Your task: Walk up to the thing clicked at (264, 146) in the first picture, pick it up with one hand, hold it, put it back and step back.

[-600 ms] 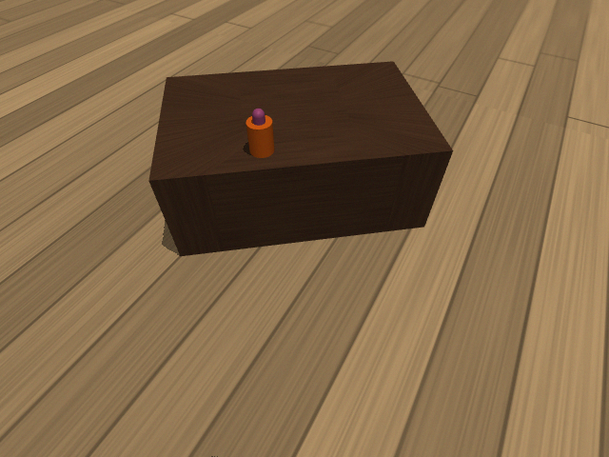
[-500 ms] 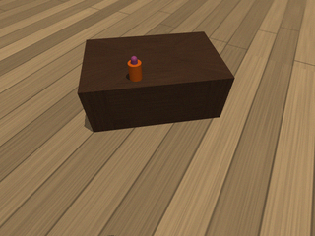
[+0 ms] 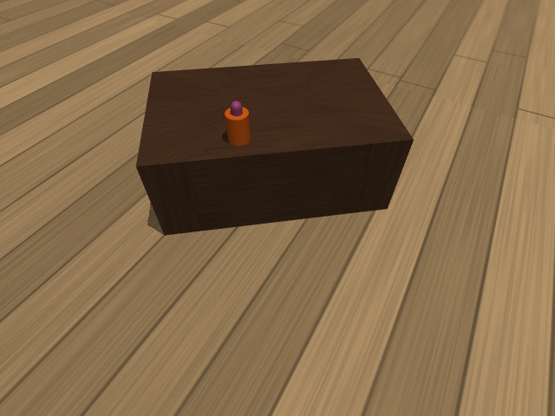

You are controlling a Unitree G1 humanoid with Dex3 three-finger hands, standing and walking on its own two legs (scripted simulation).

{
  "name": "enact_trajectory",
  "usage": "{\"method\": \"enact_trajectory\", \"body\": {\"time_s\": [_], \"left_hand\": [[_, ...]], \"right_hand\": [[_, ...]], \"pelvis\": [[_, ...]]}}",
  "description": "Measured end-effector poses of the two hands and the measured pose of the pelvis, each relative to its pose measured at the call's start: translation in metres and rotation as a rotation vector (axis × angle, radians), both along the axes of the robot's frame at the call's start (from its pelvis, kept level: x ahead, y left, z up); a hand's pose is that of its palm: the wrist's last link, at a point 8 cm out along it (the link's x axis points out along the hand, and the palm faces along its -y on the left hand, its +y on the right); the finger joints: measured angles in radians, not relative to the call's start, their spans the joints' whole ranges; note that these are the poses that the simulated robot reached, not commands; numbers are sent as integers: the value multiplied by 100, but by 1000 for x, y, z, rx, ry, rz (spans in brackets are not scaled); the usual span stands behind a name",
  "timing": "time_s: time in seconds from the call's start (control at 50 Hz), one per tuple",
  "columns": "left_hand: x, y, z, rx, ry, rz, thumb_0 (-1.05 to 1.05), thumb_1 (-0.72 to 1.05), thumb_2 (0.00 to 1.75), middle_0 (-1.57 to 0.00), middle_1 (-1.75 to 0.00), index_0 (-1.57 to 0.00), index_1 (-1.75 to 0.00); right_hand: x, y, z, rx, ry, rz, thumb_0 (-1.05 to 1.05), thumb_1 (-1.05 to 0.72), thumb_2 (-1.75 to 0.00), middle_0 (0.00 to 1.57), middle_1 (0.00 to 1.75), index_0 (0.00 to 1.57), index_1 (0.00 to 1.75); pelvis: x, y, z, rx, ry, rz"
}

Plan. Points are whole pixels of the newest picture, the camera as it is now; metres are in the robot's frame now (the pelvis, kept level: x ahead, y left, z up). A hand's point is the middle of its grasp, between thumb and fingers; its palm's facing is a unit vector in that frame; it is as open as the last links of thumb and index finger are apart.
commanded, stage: stand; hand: left
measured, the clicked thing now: (237, 121) +1.14 +0.13 -0.28
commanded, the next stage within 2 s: walk up in 0.52 s
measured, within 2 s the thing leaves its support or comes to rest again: neither
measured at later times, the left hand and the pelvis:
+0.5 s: hand out of the picture +0.07 +0.25 -0.16, palm faces -0.03 -0.94 -0.34, open 7.4 cm; pelvis +0.00 +0.00 +0.00, yaw +0 degrees
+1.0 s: hand out of the picture +0.13 +0.21 -0.14, palm faces +0.07 -0.92 -0.39, open 7.4 cm; pelvis +0.10 -0.08 -0.01, yaw +3 degrees
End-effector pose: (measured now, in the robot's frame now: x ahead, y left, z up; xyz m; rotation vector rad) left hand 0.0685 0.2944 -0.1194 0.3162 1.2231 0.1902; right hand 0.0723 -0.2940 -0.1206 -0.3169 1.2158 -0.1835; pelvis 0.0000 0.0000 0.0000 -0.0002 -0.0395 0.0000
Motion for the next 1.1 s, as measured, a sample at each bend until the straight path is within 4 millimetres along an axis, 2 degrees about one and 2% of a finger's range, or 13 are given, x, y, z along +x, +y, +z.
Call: {"method": "enact_trajectory", "body": {"time_s": [0.56,0.66,0.72,0.78,0.84,0.9,1.0,1.1], "left_hand": [[-3,3,1,-8,-3,5,1,91,90,-20,-30,-20,-30],[7,11,6,16,-14,-4,1,91,90,-20,-30,-20,-30],[22,9,12,36,-27,-18,1,91,90,-20,-30,-20,-30],[42,-1,18,60,-49,-33,1,91,90,-20,-30,-20,-30],[55,-12,18,98,-102,-25,1,91,90,-20,-30,-20,-30],[54,-25,19,97,-118,20,1,91,90,-20,-30,-20,-30],[52,-45,21,57,-69,76,1,91,90,-20,-30,-20,-30],[66,-52,9,20,-29,106,1,91,90,-20,-30,-20,-30]], "right_hand": [[-2,-1,1,7,-8,0,0,-91,-90,20,30,21,30],[-8,-22,4,-8,-37,-12,0,-90,-90,21,30,21,30],[-15,-45,5,-28,-12,-29,0,-90,-90,21,30,21,30],[-13,-73,0,-41,19,-41,0,-90,-90,21,30,21,30],[2,-99,-14,-62,44,-30,0,-90,-90,21,30,21,30],[33,-109,-14,-59,46,-6,1,-91,-90,20,30,21,30],[97,-108,1,-29,-23,64,1,-91,-90,20,30,20,30],[159,-98,12,-25,-46,134,0,-91,-90,20,30,21,30]], "pelvis": [[2,0,0,2,1,5],[12,-11,-5,16,15,1],[22,-25,-6,29,10,-1],[37,-41,-10,31,0,-4],[54,-59,-23,8,-13,13],[72,-69,-21,-2,-19,35],[105,-75,-9,-13,-19,55],[143,-76,-9,-20,-12,76]]}}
